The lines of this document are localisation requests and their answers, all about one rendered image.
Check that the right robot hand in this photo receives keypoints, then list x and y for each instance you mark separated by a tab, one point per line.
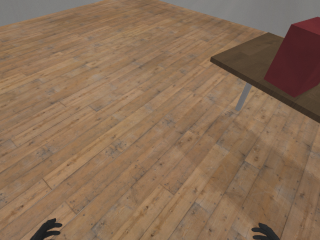
264	229

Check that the table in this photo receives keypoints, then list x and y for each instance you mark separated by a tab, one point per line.
250	62

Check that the left robot hand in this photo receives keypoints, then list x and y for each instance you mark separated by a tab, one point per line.
43	232

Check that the carton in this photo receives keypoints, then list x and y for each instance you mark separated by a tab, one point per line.
295	68

